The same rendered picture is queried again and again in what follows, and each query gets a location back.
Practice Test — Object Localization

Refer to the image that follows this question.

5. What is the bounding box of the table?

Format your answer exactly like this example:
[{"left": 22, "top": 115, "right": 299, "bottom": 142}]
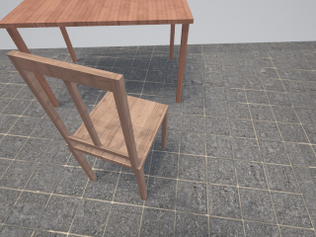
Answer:
[{"left": 0, "top": 0, "right": 194, "bottom": 108}]

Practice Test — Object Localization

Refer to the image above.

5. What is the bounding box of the chair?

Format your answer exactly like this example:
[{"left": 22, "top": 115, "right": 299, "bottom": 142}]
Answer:
[{"left": 7, "top": 50, "right": 169, "bottom": 200}]

